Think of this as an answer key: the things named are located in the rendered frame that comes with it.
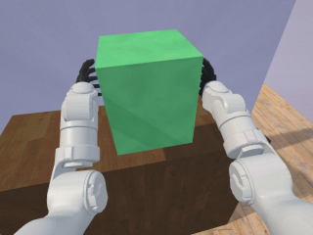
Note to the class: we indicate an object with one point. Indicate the pedestal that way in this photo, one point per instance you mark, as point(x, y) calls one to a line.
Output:
point(177, 190)

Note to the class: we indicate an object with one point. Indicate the robot left forearm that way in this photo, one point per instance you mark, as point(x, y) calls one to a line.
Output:
point(79, 130)

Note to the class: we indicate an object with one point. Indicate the left robot hand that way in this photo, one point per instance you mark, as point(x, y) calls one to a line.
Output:
point(84, 74)

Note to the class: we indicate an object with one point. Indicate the left robot upper arm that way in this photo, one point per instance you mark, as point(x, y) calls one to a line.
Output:
point(74, 198)

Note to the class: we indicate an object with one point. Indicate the robot right forearm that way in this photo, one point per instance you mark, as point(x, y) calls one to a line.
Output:
point(241, 137)

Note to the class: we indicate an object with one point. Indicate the carton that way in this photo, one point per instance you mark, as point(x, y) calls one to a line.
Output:
point(150, 84)

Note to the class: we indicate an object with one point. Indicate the right robot upper arm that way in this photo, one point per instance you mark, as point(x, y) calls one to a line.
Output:
point(263, 182)

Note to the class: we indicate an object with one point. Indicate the right robot hand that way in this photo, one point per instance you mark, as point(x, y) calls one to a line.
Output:
point(207, 74)

